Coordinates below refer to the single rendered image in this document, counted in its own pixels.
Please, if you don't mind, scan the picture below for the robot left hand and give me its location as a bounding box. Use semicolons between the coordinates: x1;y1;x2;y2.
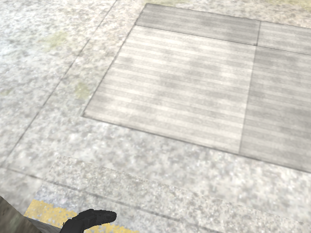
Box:
59;209;117;233

